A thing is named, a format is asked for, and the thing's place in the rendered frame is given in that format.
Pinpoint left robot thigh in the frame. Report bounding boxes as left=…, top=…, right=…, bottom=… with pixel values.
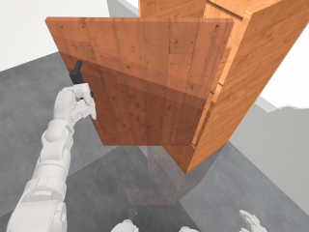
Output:
left=111, top=222, right=139, bottom=232

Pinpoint robot left hand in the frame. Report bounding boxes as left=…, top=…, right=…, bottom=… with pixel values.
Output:
left=53, top=83, right=97, bottom=127

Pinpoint robot right hand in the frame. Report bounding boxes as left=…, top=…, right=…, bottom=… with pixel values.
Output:
left=239, top=210, right=267, bottom=232

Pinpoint robot left forearm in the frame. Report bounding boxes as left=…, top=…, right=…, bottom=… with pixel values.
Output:
left=6, top=119, right=74, bottom=232

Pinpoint robot left shin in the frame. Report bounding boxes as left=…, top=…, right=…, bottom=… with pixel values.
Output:
left=123, top=219, right=132, bottom=223

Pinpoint left robot upper arm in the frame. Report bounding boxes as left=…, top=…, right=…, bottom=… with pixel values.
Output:
left=9, top=199, right=68, bottom=232

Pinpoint cupboard door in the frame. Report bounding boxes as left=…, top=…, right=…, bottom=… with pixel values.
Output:
left=44, top=16, right=235, bottom=146

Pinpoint handle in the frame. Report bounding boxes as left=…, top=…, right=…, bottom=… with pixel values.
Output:
left=69, top=60, right=94, bottom=100

